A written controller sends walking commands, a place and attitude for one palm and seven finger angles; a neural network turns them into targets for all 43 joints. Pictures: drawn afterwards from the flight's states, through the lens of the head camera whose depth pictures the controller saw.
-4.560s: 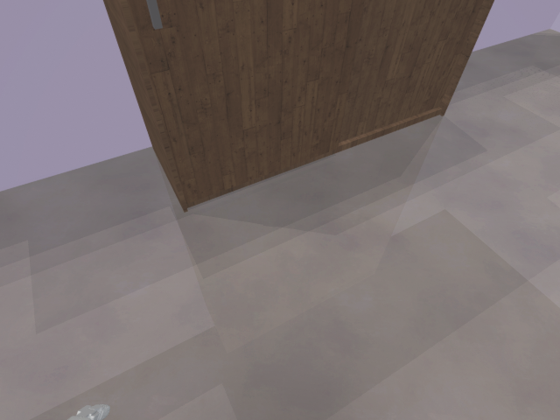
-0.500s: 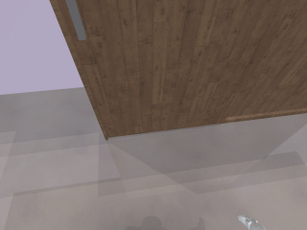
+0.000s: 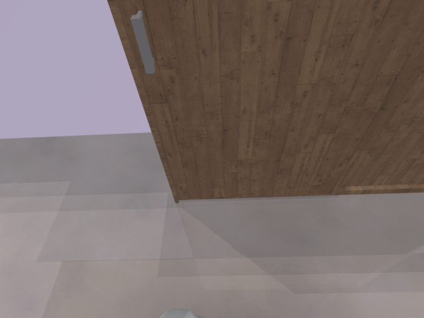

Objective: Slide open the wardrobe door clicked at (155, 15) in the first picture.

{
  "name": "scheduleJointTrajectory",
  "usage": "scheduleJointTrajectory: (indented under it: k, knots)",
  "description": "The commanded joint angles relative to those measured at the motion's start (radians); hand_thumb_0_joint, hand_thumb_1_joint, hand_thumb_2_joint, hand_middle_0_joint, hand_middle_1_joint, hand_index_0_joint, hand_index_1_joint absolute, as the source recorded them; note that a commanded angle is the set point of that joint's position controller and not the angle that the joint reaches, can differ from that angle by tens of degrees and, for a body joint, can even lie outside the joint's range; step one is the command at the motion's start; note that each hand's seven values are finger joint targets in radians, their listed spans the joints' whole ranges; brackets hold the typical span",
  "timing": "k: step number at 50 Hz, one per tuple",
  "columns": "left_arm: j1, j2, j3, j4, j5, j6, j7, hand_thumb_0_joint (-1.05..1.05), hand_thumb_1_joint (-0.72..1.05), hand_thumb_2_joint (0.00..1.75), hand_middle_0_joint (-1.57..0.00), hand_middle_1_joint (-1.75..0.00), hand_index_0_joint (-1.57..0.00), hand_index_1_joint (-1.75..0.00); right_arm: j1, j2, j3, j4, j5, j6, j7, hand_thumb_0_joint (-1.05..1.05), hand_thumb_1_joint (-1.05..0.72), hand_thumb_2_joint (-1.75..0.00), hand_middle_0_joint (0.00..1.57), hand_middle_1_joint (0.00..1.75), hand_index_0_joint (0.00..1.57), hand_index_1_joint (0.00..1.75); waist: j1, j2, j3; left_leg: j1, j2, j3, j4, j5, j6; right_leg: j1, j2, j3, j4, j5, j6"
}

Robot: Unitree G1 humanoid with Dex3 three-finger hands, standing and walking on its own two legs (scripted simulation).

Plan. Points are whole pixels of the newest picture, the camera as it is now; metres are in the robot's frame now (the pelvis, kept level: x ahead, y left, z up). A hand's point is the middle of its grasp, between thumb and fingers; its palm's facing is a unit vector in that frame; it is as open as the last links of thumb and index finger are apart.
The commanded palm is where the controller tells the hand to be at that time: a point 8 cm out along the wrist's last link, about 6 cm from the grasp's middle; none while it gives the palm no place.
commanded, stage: take the last steps up to it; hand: left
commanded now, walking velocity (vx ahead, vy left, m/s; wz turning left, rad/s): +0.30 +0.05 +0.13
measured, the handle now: (145, 42) +0.75 +0.23 +0.15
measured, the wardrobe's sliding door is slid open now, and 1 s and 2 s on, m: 0.00 0.00 0.00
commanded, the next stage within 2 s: come to a stop and stand still in 0.82 s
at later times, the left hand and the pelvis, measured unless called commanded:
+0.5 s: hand out of the picture +0.06 +0.24 -0.17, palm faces +0.09 -0.98 -0.18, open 7.4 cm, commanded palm none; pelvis +0.08 +0.05 +0.01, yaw +2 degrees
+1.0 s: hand (145, 260) +0.27 +0.20 -0.16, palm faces +0.08 -0.97 -0.21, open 7.2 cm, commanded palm none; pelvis +0.24 +0.02 +0.01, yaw +2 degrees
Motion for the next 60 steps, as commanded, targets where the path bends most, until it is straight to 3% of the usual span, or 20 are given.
scheduleJointTrajectory:
  k: [1, 7, 12, 13, 14, 15, 17, 22, 31, 33, 34, 35, 36, 37, 40, 43, 51, 53, 57, 60]
  knots:
    - [0.086, 0.192, 0.058, -0.018, 0.001, -0.036, 0.011, 0.00, 0.90, 0.90, -0.20, -0.30, -0.20, -0.30, -0.018, -0.053, -0.009, -0.057, -0.011, -0.037, 0.008, 0.00, -0.90, -0.90, 0.20, 0.30, 0.20, 0.30, 0.036, -0.197, -0.044, -0.095, 0.062, 0.026, -0.037, 0.051, -0.015, 0.119, -0.247, 0.223, -0.316, 0.009, -0.084]
    - [0.182, 0.208, 0.062, 0.065, 0.008, -0.049, 0.001, 0.00, 0.90, 0.90, -0.20, -0.30, -0.20, -0.30, -0.060, -0.011, 0.003, -0.057, -0.006, -0.064, 0.019, 0.00, -0.90, -0.90, 0.20, 0.30, 0.20, 0.30, 0.075, -0.193, -0.023, -0.046, 0.073, 0.092, -0.313, 0.018, 0.003, 0.159, -0.274, 0.229, -0.361, -0.107, -0.113]
    - [0.121, 0.187, 0.059, 0.098, -0.006, -0.036, -0.007, 0.00, 0.90, 0.90, -0.20, -0.30, -0.20, -0.30, 0.125, -0.005, 0.013, 0.017, -0.004, -0.089, 0.005, 0.00, -0.90, -0.90, 0.20, 0.30, 0.20, 0.30, -0.015, -0.125, -0.034, 0.324, 0.038, 0.175, -0.638, 0.155, 0.019, -0.062, -0.175, 0.096, -0.249, -0.219, -0.045]
    - [0.113, 0.148, 0.050, 0.094, -0.008, -0.030, -0.011, 0.00, 0.90, 0.90, -0.20, -0.30, -0.20, -0.30, 0.202, -0.048, 0.005, 0.044, -0.004, -0.097, -0.005, 0.00, -0.90, -0.90, 0.20, 0.30, 0.20, 0.30, -0.051, -0.004, -0.039, 0.443, 0.102, 0.084, -0.694, 0.075, 0.036, -0.178, -0.128, 0.049, -0.128, -0.245, -0.011]
    - [0.084, 0.089, 0.037, 0.068, -0.010, -0.027, -0.017, 0.00, 0.90, 0.90, -0.20, -0.30, -0.20, -0.30, 0.286, -0.123, -0.014, 0.065, -0.014, -0.099, -0.015, 0.00, -0.90, -0.90, 0.20, 0.30, 0.20, 0.30, -0.088, 0.212, -0.005, 0.478, 0.289, -0.180, -0.816, -0.100, 0.108, -0.329, -0.021, -0.048, 0.103, -0.249, 0.033]
    - [0.023, 0.072, 0.029, 0.026, -0.004, -0.029, -0.020, 0.00, 0.90, 0.90, -0.20, -0.30, -0.20, -0.30, 0.346, -0.174, -0.021, 0.073, -0.016, -0.097, -0.023, 0.00, -0.90, -0.90, 0.20, 0.30, 0.20, 0.30, -0.112, 0.261, 0.031, 0.453, 0.411, -0.375, -0.931, -0.195, 0.194, -0.434, 0.024, -0.033, 0.303, -0.297, 0.035]
    - [-0.027, 0.102, 0.038, 0.032, 0.003, -0.027, -0.025, 0.00, 0.90, 0.90, -0.20, -0.30, -0.20, -0.30, 0.278, -0.121, -0.006, 0.070, -0.008, -0.105, -0.032, 0.00, -0.90, -0.90, 0.20, 0.30, 0.20, 0.30, -0.082, 0.180, 0.096, 0.337, 0.400, -0.335, -0.956, -0.202, 0.212, -0.465, -0.042, 0.074, 0.506, -0.199, 0.016]
    - [0.054, 0.067, 0.037, 0.091, -0.002, -0.022, -0.039, 0.00, 0.90, 0.90, -0.20, -0.30, -0.20, -0.30, 0.216, -0.049, 0.016, 0.073, 0.001, -0.140, -0.043, 0.00, -0.90, -0.90, 0.20, 0.30, 0.20, 0.30, -0.010, 0.061, 0.057, 0.344, 0.294, -0.063, -0.928, 0.249, 0.190, -0.387, -0.066, 0.073, 0.476, 0.004, 0.046]
    - [-0.074, 0.041, 0.041, 0.038, -0.005, -0.028, -0.038, 0.00, 0.90, 0.90, -0.20, -0.30, -0.20, -0.30, 0.267, -0.047, 0.001, 0.130, -0.013, -0.135, -0.043, 0.00, -0.90, -0.90, 0.20, 0.30, 0.20, 0.30, -0.025, 0.077, 0.086, 0.324, 0.296, 0.027, -0.828, 0.417, 0.179, -0.215, -0.018, 0.006, 0.117, 0.056, 0.031]
    - [0.039, 0.065, 0.052, 0.072, -0.002, -0.039, -0.036, 0.00, 0.90, 0.90, -0.20, -0.30, -0.20, -0.30, 0.250, -0.047, 0.004, 0.134, -0.011, -0.131, -0.043, 0.00, -0.90, -0.90, 0.20, 0.30, 0.20, 0.30, 0.033, 0.027, 0.036, 0.269, 0.259, 0.062, -0.673, 0.478, 0.147, -0.011, 0.026, -0.025, 0.014, 0.097, 0.014]
    - [0.168, 0.103, 0.061, 0.113, 0.002, -0.051, -0.033, 0.00, 0.90, 0.90, -0.20, -0.30, -0.20, -0.30, 0.252, -0.036, 0.006, 0.137, -0.005, -0.134, -0.039, 0.00, -0.90, -0.90, 0.20, 0.30, 0.20, 0.30, 0.090, -0.030, -0.037, 0.213, 0.199, 0.110, -0.484, 0.505, 0.111, 0.176, 0.018, 0.007, -0.038, 0.131, -0.005]
    - [0.307, 0.196, 0.083, 0.151, 0.009, -0.067, -0.020, 0.00, 0.90, 0.90, -0.20, -0.30, -0.20, -0.30, 0.271, 0.011, 0.012, 0.119, 0.007, -0.140, -0.030, 0.00, -0.90, -0.90, 0.20, 0.30, 0.20, 0.30, 0.133, -0.234, -0.158, 0.028, 0.102, 0.179, -0.189, 0.265, 0.065, 0.392, -0.200, 0.280, -0.100, 0.183, -0.077]
    - [0.366, 0.274, 0.093, 0.162, -0.009, -0.066, -0.015, 0.00, 0.90, 0.90, -0.20, -0.30, -0.20, -0.30, 0.282, 0.022, 0.017, 0.086, 0.012, -0.135, -0.029, 0.00, -0.90, -0.90, 0.20, 0.30, 0.20, 0.30, 0.116, -0.350, -0.214, -0.102, 0.018, 0.135, 0.080, -0.157, 0.047, 0.422, -0.393, 0.585, -0.254, 0.213, -0.183]
    - [0.283, 0.249, 0.090, 0.147, -0.017, -0.061, -0.007, 0.00, 0.90, 0.90, -0.20, -0.30, -0.20, -0.30, 0.233, 0.009, 0.009, 0.080, 0.012, -0.120, -0.031, 0.00, -0.90, -0.90, 0.20, 0.30, 0.20, 0.30, 0.105, -0.279, -0.174, -0.117, 0.064, 0.033, 0.191, -0.134, 0.056, 0.307, -0.395, 0.588, -0.308, 0.058, -0.195]
    - [0.075, 0.126, 0.053, 0.087, -0.009, -0.061, 0.004, 0.00, 0.90, 0.90, -0.20, -0.30, -0.20, -0.30, 0.166, 0.042, 0.012, 0.078, -0.007, -0.106, -0.021, 0.00, -0.90, -0.90, 0.20, 0.30, 0.20, 0.30, 0.024, -0.101, -0.010, -0.098, 0.147, 0.015, 0.143, 0.070, 0.041, 0.000, -0.292, 0.345, -0.355, -0.020, -0.146]
    - [0.049, 0.090, 0.046, 0.089, -0.001, -0.071, 0.005, 0.00, 0.90, 0.90, -0.20, -0.30, -0.20, -0.30, 0.239, 0.080, 0.018, 0.100, -0.011, -0.085, -0.017, 0.00, -0.90, -0.90, 0.20, 0.30, 0.20, 0.30, -0.029, -0.152, -0.044, -0.008, 0.139, 0.063, -0.049, 0.100, 0.010, -0.044, -0.219, 0.169, -0.345, 0.176, -0.119]
    - [0.067, 0.122, 0.032, 0.122, -0.011, -0.046, 0.013, 0.00, 0.90, 0.90, -0.20, -0.30, -0.20, -0.30, 0.102, 0.056, 0.042, 0.066, 0.006, -0.088, -0.029, 0.00, -0.90, -0.90, 0.20, 0.30, 0.20, 0.30, 0.002, -0.160, -0.076, 0.149, 0.073, 0.089, -0.501, 0.240, -0.020, 0.064, -0.158, 0.101, -0.201, 0.559, -0.095]
    - [0.065, 0.116, 0.030, 0.121, -0.014, -0.029, 0.020, 0.00, 0.90, 0.90, -0.20, -0.30, -0.20, -0.30, 0.122, 0.016, 0.034, 0.071, 0.009, -0.089, -0.034, 0.00, -0.90, -0.90, 0.20, 0.30, 0.20, 0.30, -0.018, -0.088, -0.071, 0.274, 0.107, 0.063, -0.639, 0.505, -0.010, 0.001, -0.121, 0.082, -0.109, 0.445, -0.041]
    - [0.129, 0.087, 0.022, 0.108, -0.017, 0.016, 0.028, 0.00, 0.90, 0.90, -0.20, -0.30, -0.20, -0.30, 0.074, -0.093, 0.013, 0.039, 0.006, -0.078, -0.057, 0.00, -0.90, -0.90, 0.20, 0.30, 0.20, 0.30, 0.001, 0.263, -0.062, 0.264, 0.344, -0.136, -0.739, 0.979, 0.163, -0.041, 0.018, 0.035, 0.144, -0.194, 0.055]
    - [0.128, 0.093, 0.038, 0.103, -0.014, 0.030, 0.024, 0.00, 0.90, 0.90, -0.20, -0.30, -0.20, -0.30, 0.025, -0.106, -0.001, 0.009, -0.001, -0.065, -0.070, 0.00, -0.90, -0.90, 0.20, 0.30, 0.20, 0.30, 0.000, 0.158, -0.117, 0.306, 0.367, -0.126, -0.702, 0.974, 0.231, -0.139, 0.026, 0.124, 0.416, -0.289, 0.051]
